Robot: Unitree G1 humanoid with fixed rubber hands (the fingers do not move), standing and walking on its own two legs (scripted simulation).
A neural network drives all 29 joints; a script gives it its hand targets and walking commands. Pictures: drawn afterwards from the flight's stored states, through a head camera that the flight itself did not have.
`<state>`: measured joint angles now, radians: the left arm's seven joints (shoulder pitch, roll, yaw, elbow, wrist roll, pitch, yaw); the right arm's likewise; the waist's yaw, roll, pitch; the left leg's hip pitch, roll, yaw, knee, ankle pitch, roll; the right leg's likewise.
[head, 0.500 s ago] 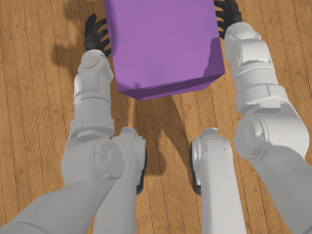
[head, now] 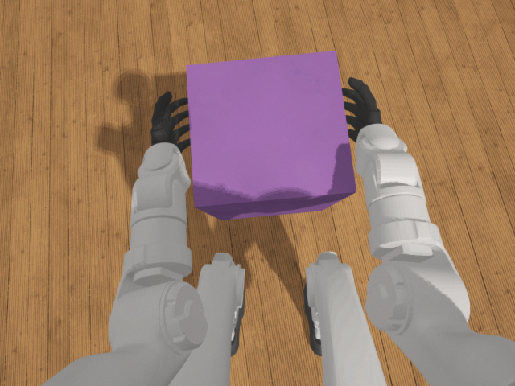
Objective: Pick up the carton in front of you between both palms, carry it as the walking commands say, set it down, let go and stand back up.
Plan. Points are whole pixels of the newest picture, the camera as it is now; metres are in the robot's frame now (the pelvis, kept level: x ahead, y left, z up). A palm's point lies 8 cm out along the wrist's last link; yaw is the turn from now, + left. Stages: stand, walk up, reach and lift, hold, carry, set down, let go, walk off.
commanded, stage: reach and lift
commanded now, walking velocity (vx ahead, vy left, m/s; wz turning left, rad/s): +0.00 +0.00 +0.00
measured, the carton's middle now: (267, 152) +0.46 +0.01 -0.12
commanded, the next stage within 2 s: hold in 1.92 s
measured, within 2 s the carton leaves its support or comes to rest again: neither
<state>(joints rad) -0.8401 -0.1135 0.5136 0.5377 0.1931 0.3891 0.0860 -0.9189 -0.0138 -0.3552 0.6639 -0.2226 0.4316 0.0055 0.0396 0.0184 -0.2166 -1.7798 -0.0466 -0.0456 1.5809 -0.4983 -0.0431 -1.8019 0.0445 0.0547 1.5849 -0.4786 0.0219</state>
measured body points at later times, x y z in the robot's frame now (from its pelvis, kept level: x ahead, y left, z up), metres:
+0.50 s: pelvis +0.04 +0.00 +0.14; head +0.15 -0.01 +0.57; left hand +0.42 +0.16 +0.11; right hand +0.42 -0.14 +0.10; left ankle +0.09 +0.13 -0.52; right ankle +0.10 -0.12 -0.52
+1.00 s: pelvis +0.08 +0.01 +0.22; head +0.05 +0.01 +0.67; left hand +0.39 +0.16 +0.24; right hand +0.38 -0.15 +0.24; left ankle +0.09 +0.13 -0.52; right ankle +0.10 -0.12 -0.52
